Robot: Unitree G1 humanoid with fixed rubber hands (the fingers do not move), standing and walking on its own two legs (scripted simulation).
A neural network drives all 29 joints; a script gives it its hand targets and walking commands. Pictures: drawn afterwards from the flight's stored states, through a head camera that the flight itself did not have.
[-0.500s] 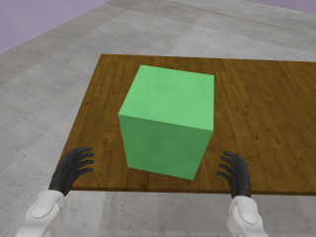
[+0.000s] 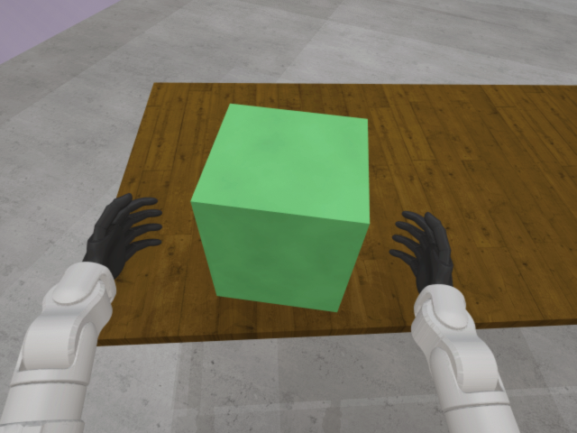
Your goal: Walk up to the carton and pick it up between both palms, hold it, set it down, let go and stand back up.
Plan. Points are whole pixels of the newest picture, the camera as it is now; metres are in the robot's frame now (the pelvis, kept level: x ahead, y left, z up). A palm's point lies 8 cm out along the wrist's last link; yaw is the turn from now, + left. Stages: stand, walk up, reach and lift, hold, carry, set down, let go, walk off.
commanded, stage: reach and lift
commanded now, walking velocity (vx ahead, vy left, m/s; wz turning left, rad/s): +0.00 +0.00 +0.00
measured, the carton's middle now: (286, 213) +0.43 +0.02 +0.03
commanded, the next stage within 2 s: none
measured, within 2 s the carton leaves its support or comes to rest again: neither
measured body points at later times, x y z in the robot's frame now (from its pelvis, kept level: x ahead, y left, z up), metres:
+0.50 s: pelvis -0.01 +0.01 +0.00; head +0.02 +0.03 +0.45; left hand +0.40 +0.24 +0.14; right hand +0.38 -0.17 +0.12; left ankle +0.02 +0.12 -0.75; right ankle -0.02 -0.14 -0.75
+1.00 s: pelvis -0.02 +0.00 +0.00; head +0.01 +0.04 +0.44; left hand +0.46 +0.22 +0.17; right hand +0.42 -0.16 +0.18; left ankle +0.02 +0.12 -0.75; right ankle -0.02 -0.14 -0.75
